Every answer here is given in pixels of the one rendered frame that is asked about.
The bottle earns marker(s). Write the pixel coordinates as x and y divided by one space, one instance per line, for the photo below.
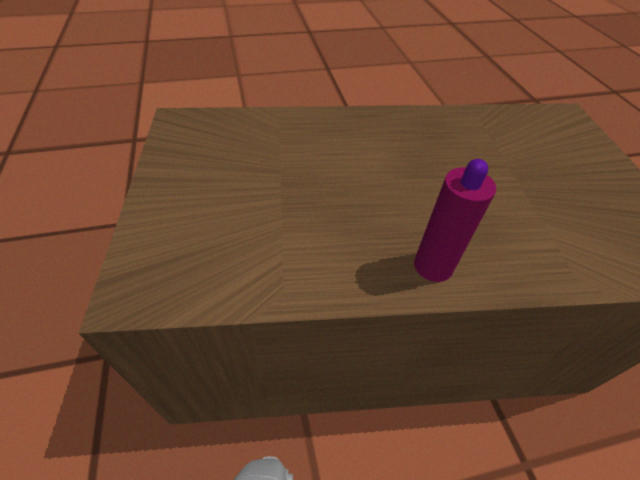
462 202

